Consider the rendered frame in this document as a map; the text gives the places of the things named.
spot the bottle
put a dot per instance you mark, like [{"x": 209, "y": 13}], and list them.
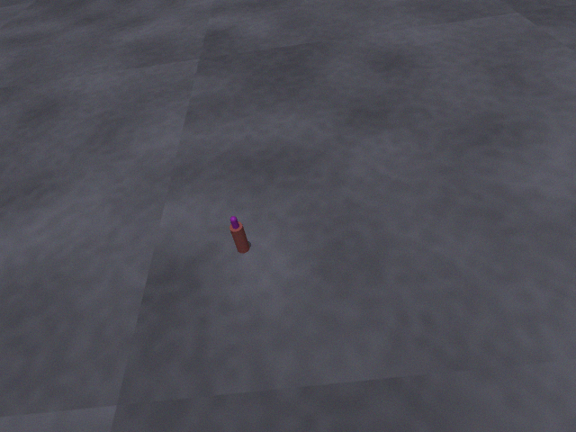
[{"x": 239, "y": 235}]

